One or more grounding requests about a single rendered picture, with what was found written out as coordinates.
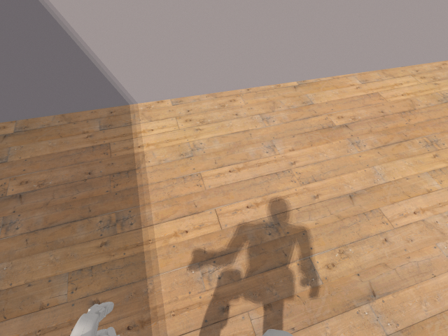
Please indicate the robot left hand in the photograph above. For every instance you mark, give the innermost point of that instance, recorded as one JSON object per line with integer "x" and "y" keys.
{"x": 87, "y": 324}

